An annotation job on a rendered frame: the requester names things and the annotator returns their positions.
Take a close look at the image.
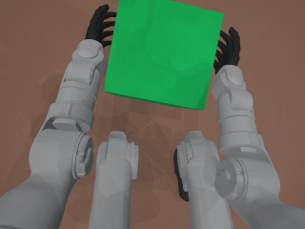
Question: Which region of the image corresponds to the robot right forearm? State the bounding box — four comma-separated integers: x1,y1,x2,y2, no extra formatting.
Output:
211,65,280,183

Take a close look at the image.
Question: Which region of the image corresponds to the robot right hand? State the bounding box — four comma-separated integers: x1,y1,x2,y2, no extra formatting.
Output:
213,27,241,75

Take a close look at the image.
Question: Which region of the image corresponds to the robot right shin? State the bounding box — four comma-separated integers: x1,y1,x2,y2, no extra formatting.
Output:
181,131,220,192

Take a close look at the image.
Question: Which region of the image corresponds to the carton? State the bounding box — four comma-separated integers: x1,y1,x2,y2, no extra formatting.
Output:
103,0,224,111

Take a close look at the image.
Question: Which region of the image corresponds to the robot left hand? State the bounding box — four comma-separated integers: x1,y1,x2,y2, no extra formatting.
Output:
85,4,117,48

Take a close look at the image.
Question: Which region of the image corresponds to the right robot thigh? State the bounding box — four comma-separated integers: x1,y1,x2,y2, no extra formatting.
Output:
176,136,234,229

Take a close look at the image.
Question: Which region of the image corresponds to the robot left forearm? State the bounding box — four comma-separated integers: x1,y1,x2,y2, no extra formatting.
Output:
29,39,105,169

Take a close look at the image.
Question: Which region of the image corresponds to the robot right upper arm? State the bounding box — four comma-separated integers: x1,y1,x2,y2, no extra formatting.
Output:
214,156,305,229

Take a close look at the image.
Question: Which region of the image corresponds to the robot left upper arm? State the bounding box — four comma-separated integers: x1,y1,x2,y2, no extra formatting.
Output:
0,129,94,229

